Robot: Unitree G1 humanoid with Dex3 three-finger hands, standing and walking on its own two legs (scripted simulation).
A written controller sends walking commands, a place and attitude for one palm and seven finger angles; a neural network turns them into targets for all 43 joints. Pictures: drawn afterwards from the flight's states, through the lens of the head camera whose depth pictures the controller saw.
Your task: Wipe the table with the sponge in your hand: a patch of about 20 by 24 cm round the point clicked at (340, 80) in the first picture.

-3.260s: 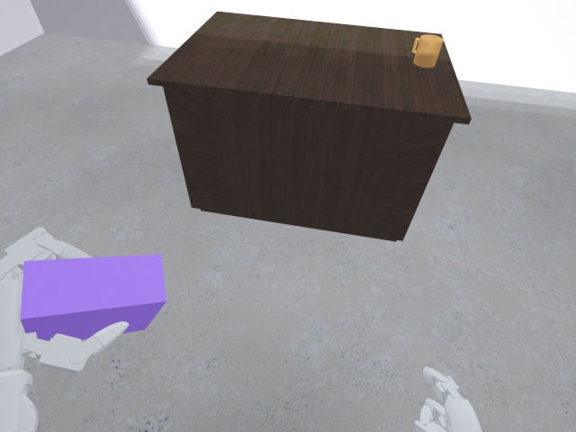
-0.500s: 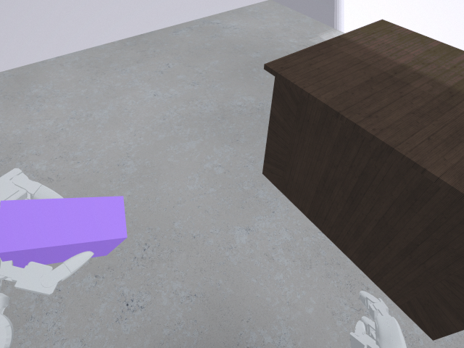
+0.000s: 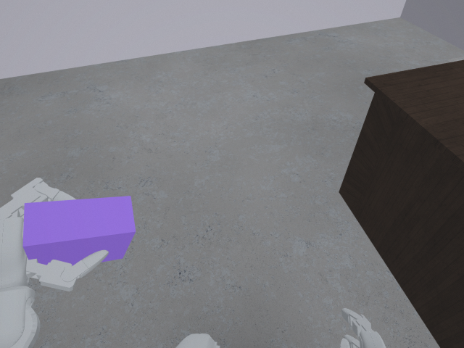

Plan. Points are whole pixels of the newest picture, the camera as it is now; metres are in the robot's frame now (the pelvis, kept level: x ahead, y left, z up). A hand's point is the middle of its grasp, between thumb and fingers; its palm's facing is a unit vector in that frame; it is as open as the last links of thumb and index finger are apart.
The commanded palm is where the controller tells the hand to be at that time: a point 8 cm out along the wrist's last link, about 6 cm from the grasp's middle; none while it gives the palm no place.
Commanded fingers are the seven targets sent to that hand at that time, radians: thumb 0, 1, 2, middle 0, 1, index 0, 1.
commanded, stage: walk to a spot facing it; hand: left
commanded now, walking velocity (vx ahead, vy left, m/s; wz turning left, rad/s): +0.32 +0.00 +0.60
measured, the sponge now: (97, 233) +0.23 +0.21 +0.15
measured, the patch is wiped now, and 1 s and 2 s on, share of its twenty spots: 0.00 0.00 0.00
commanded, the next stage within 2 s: turn to face it in 0.98 s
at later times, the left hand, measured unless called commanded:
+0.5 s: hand (23, 212) +0.25 +0.32 +0.16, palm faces +0.57 -0.73 -0.39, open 9.5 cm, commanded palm +0.16 +0.34 +0.18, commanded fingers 0.00 0.10 1.30 -1.20 -1.60 -1.20 -1.60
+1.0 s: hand (66, 173) +0.33 +0.30 +0.16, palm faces +0.62 -0.67 -0.41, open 9.5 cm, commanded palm +0.24 +0.33 +0.18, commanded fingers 0.00 0.10 1.30 -1.20 -1.60 -1.20 -1.60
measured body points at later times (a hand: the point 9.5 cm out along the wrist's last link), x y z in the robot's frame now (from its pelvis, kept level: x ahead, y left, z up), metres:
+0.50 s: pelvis +0.07 +0.03 -0.01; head +0.10 +0.06 +0.44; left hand +0.21 +0.35 +0.18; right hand +0.29 -0.15 -0.09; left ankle +0.07 +0.13 -0.73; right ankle +0.03 -0.09 -0.63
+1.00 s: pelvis +0.20 +0.01 +0.00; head +0.23 +0.02 +0.45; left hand +0.29 +0.33 +0.18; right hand +0.45 -0.16 -0.09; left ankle +0.13 +0.12 -0.63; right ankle +0.26 -0.06 -0.73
